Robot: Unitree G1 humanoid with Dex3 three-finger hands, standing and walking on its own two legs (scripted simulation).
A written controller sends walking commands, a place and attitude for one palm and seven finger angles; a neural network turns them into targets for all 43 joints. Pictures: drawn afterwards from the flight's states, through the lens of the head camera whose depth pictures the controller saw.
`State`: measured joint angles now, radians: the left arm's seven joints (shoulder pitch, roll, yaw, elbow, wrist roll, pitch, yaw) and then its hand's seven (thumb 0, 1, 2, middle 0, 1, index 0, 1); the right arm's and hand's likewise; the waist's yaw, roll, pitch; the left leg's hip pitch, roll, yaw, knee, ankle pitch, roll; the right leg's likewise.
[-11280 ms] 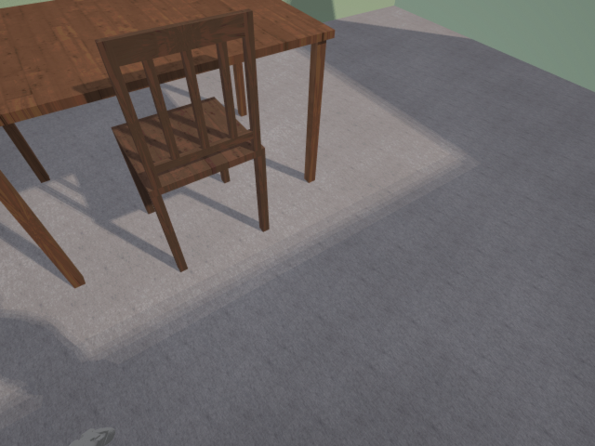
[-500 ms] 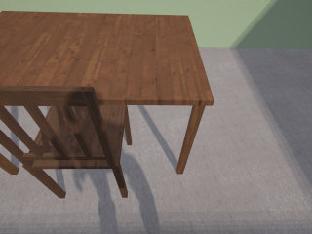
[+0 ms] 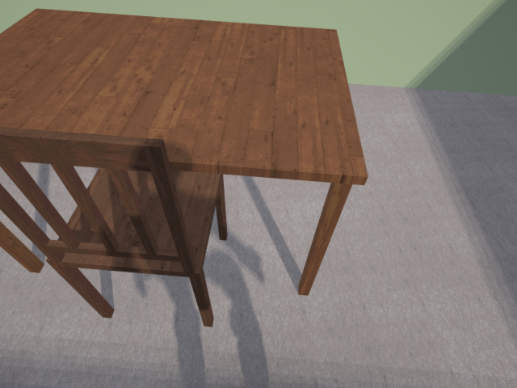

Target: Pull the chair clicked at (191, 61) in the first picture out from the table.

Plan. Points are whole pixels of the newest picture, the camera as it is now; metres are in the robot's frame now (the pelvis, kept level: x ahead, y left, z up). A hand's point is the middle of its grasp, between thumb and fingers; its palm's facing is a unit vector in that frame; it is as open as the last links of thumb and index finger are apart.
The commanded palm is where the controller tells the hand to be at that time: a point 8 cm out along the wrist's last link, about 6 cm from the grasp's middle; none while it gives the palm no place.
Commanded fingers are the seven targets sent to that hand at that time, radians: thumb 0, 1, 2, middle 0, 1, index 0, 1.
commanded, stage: come to a stop and stand still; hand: left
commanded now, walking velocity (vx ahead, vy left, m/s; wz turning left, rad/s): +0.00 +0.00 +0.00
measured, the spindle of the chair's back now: (91, 212) +0.44 +0.40 -0.08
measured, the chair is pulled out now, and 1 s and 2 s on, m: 0.00 0.00 0.00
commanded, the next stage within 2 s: look again from close up in 0.96 s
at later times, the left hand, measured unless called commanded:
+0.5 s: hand out of the picture +0.02 +0.22 -0.16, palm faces +0.00 -0.97 -0.26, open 7.4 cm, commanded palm none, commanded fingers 0.00 0.90 0.90 -0.20 -0.30 -0.20 -0.30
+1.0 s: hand out of the picture +0.03 +0.19 -0.16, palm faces -0.03 -0.98 -0.20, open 7.3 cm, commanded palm none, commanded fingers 0.00 0.90 0.90 -0.20 -0.30 -0.20 -0.30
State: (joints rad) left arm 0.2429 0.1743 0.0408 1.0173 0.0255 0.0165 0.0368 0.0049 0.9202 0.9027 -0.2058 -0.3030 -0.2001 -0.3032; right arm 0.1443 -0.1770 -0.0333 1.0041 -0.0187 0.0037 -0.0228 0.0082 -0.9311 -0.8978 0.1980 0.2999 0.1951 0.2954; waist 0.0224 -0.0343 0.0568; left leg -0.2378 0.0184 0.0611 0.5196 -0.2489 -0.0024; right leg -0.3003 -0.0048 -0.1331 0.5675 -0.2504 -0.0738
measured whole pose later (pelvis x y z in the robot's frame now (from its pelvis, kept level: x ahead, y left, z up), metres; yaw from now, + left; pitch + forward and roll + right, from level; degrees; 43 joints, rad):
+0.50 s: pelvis +0.01 +0.03 +0.01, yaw -2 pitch -1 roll +1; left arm 0.31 0.17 0.00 1.06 0.02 -0.02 0.04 0.01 0.91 0.90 -0.20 -0.30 -0.20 -0.30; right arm 0.36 -0.17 0.02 1.06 -0.02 -0.01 -0.01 0.01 -0.92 -0.90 0.20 0.30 0.20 0.30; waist -0.01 0.03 0.00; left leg -0.19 -0.02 0.10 0.45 -0.24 0.04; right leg -0.26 -0.03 -0.09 0.49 -0.21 -0.03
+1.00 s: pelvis +0.02 +0.02 +0.01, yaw -2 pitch -2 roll +1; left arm 0.28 0.15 -0.01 1.12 0.01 -0.02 0.04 0.01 0.92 0.90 -0.20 -0.30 -0.20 -0.30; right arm 0.28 -0.15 0.02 1.13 -0.02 -0.02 -0.02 0.01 -0.91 -0.90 0.20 0.30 0.20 0.30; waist 0.00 0.00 0.03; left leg -0.13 -0.01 0.11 0.40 -0.25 0.03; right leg -0.21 -0.01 -0.08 0.45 -0.21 -0.03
